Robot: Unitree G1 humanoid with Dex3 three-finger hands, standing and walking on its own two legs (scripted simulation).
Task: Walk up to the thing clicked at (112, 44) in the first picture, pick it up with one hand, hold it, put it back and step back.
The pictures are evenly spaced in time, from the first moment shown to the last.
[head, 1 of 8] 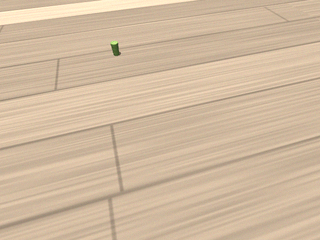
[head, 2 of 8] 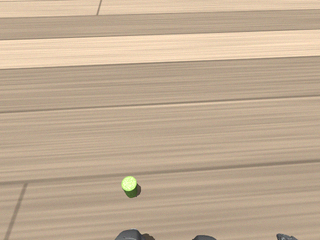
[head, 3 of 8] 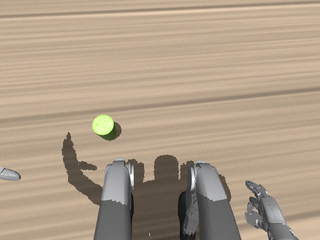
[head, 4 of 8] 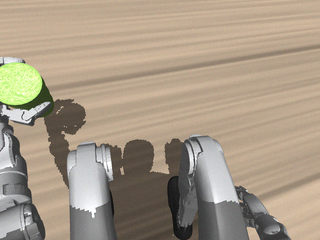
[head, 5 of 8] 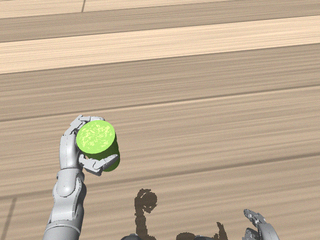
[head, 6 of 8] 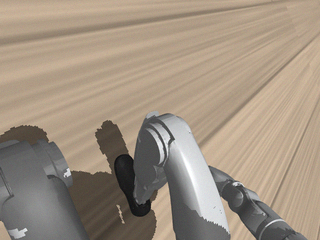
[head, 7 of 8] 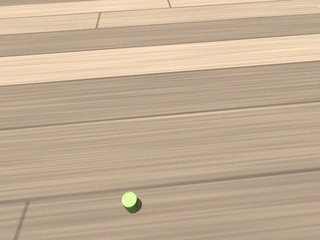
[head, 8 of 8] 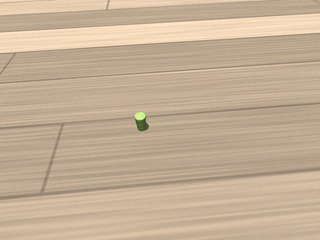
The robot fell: no
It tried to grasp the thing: yes
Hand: left
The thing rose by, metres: 0.69
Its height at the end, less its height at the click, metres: +0.00
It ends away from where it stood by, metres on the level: 0.01
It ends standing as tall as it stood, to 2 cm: yes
